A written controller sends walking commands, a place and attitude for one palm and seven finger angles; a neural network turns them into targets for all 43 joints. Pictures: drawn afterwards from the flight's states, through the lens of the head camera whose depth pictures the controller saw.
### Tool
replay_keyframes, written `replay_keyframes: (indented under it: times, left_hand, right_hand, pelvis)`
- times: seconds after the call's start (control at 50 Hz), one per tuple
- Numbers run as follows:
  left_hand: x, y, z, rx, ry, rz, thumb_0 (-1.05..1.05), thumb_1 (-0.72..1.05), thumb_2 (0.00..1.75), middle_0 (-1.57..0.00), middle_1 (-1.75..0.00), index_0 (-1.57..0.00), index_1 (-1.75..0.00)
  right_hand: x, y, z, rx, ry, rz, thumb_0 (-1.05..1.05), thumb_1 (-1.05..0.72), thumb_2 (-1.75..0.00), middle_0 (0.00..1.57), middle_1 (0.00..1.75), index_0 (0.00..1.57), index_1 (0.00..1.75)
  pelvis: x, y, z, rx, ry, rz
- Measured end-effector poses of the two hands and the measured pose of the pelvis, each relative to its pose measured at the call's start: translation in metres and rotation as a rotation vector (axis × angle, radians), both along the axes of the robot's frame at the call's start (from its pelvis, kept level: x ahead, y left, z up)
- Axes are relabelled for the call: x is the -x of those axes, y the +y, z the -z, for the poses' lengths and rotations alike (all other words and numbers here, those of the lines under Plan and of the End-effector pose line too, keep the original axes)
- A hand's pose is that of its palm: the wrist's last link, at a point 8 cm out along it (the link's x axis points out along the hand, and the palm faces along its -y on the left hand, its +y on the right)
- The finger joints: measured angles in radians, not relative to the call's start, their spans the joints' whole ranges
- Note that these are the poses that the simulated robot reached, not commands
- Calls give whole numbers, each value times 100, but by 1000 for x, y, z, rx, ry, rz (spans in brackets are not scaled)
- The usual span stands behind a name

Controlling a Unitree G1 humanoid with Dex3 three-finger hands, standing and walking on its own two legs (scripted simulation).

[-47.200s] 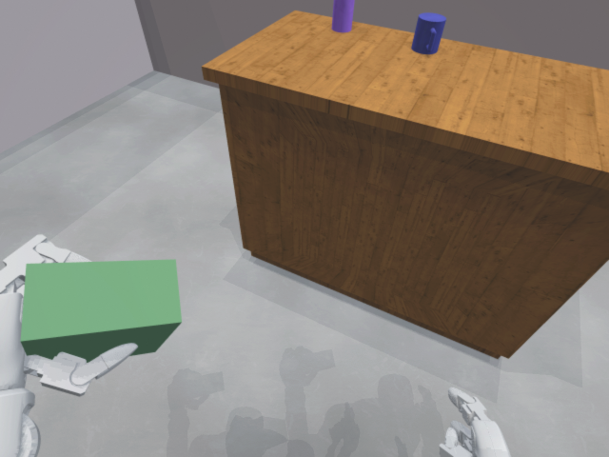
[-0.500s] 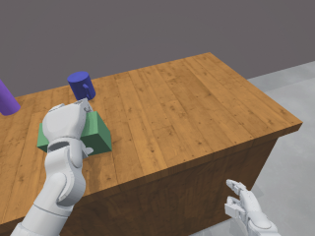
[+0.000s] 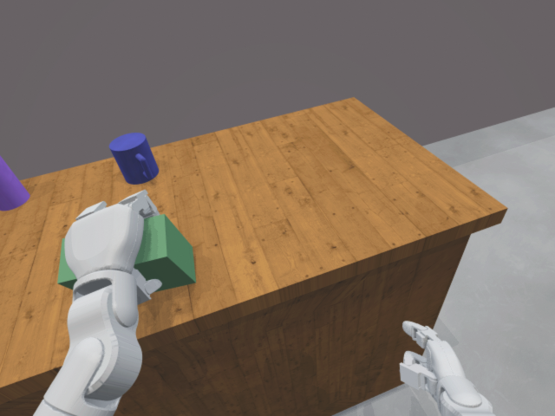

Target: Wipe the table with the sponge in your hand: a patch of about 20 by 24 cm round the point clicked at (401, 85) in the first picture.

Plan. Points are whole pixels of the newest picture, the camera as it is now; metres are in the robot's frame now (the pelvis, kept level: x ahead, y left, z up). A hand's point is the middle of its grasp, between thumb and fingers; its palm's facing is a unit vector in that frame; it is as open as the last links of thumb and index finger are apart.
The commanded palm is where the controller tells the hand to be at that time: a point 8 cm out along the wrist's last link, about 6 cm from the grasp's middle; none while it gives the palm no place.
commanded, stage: slide across to the third lane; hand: left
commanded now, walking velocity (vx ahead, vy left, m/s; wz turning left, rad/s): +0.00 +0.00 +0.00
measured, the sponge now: (140, 266) +0.28 +0.24 +0.11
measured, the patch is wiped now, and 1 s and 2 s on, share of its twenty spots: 0.65 0.65 0.80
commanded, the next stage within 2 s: wipe forward along the third lane in 0.84 s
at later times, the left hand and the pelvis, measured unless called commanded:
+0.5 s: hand (163, 241) +0.28 +0.19 +0.17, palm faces +0.24 -0.12 -0.96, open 9.9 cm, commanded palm +0.24 +0.16 +0.21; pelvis -0.01 -0.01 +0.00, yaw +2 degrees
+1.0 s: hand (195, 236) +0.30 +0.15 +0.16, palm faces +0.22 -0.17 -0.96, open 9.9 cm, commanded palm +0.26 +0.15 +0.21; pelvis -0.02 -0.02 +0.00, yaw +1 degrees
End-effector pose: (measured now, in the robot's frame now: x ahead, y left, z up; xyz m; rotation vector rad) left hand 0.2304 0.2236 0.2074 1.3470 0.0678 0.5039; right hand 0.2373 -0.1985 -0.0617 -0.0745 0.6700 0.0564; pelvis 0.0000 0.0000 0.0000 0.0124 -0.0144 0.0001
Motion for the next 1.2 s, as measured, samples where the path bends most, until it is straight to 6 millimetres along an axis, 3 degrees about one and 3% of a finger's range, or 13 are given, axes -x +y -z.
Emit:
replay_keyframes:
  times: [0.2, 0.42, 0.64, 0.86, 1.2]
  left_hand:
    - [-5, -7, 0, -18, 28, -24, 2, -46, 105, -57, -143, -72, -133]
    - [-17, -25, -5, -24, 59, 15, 2, -48, 106, -59, -142, -75, -130]
    - [-26, -56, -7, -26, 69, 116, 1, -49, 107, -62, -140, -77, -128]
    - [-30, -71, -5, -8, 60, 141, 1, -50, 107, -63, -140, -78, -128]
    - [-49, -70, -5, -1, 127, 85, 0, -53, 108, -69, -136, -80, -127]
  right_hand:
    - [0, -5, 3, 13, -22, -9, 1, -90, -90, 19, 30, 20, 30]
    - [-8, 9, -1, -7, -61, -57, 1, -90, -90, 20, 30, 20, 30]
    - [-13, 14, -8, -30, -83, -82, 1, -90, -90, 20, 30, 20, 30]
    - [-3, 2, -5, -24, -55, -61, 1, -90, -90, 20, 30, 20, 30]
    - [22, -26, 4, 22, -5, 23, 1, -90, -90, 20, 30, 20, 30]
  pelvis:
    - [5, -8, 0, -3, -9, -20]
    - [9, -13, 0, -9, -23, -38]
    - [10, -15, -1, -14, -29, -33]
    - [14, -19, -1, -17, -36, -28]
    - [21, -27, -1, -19, -29, -13]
